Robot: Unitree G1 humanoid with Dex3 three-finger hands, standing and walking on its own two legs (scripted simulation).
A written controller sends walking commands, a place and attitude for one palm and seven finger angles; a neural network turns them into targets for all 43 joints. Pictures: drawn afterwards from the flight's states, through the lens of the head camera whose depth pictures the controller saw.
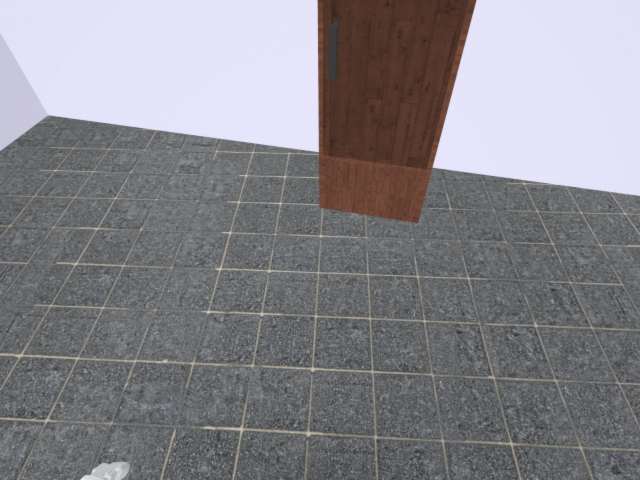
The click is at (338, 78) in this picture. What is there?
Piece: cupboard door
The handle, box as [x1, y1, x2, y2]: [328, 21, 337, 79]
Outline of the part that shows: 337,21 329,25 328,38 328,78 333,79 336,76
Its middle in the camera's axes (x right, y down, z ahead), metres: +0.04 -0.59 +1.22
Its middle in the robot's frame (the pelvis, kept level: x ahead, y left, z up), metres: +1.31 +0.02 -0.03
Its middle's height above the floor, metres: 0.74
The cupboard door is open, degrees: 0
